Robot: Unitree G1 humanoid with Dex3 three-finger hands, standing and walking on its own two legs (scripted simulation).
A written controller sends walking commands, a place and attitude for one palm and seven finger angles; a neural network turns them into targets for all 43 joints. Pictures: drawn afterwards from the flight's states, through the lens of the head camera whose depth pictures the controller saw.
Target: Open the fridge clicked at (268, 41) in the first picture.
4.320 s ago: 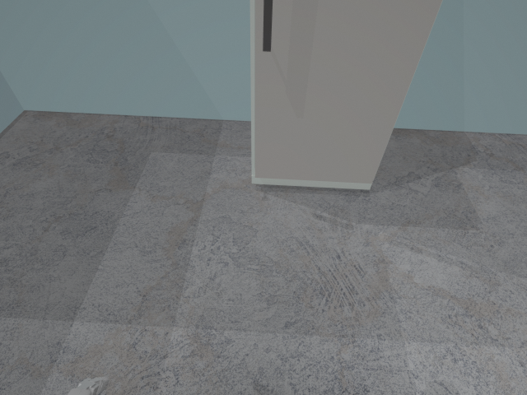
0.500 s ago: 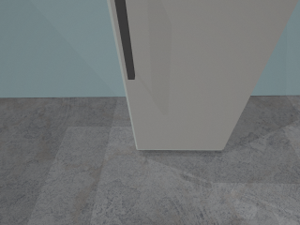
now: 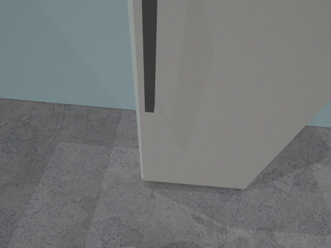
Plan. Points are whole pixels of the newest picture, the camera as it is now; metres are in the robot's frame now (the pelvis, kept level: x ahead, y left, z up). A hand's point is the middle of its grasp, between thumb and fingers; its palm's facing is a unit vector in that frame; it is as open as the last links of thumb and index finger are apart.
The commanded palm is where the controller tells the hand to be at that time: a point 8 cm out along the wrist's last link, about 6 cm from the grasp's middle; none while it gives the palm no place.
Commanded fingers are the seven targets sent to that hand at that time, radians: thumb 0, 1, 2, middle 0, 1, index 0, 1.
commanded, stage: come to a stop and stand still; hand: left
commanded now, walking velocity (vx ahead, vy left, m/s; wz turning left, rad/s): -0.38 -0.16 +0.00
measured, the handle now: (150, 26) +0.52 +0.10 +0.26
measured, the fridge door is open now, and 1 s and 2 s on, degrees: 0 0 0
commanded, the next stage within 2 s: none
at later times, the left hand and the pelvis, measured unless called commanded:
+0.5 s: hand out of the picture +0.08 +0.12 -0.14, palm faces +0.01 -0.96 -0.29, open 7.4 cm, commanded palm none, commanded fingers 0.00 0.90 0.90 -0.20 -0.30 -0.20 -0.30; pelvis +0.00 -0.07 +0.01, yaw +0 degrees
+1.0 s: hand out of the picture -0.07 +0.18 -0.17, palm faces +0.07 -0.98 -0.18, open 7.4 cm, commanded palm none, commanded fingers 0.00 0.90 0.90 -0.20 -0.30 -0.20 -0.30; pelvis -0.07 -0.01 +0.02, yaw +1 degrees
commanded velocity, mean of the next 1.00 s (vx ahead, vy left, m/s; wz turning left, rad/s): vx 0.02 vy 0.02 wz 0.00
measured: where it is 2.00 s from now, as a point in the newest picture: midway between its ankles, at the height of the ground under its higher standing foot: outside the picture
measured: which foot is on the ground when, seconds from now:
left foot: down 0.00-0.34, up 0.36-0.88, down 0.90-1.00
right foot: up 0.00-0.32, down 0.34-0.90, up 0.92-1.00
